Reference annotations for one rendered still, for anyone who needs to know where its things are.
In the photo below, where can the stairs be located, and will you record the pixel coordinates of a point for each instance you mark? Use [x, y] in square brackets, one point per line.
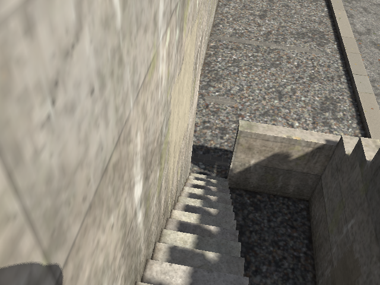
[199, 244]

